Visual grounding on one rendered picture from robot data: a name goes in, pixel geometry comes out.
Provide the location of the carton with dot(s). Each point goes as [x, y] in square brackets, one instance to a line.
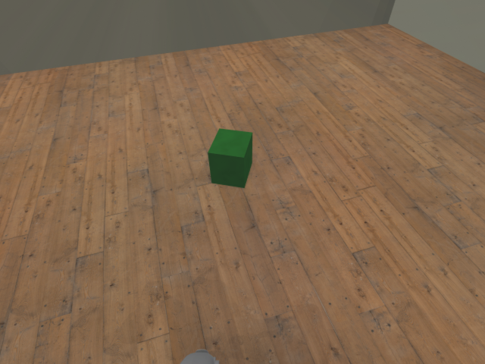
[230, 157]

